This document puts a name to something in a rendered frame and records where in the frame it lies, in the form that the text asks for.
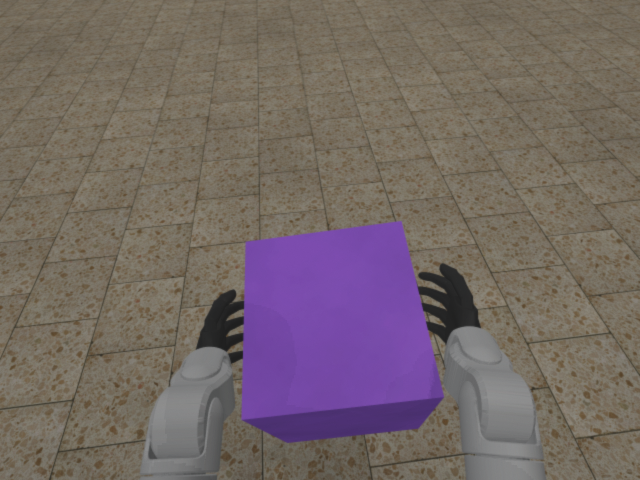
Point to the right robot hand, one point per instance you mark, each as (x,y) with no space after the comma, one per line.
(458,302)

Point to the robot left forearm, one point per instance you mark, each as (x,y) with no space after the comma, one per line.
(184,435)

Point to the robot right forearm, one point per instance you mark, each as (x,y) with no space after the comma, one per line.
(498,419)

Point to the carton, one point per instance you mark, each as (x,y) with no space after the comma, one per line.
(335,340)

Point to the left robot hand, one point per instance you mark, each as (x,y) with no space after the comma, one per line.
(215,329)

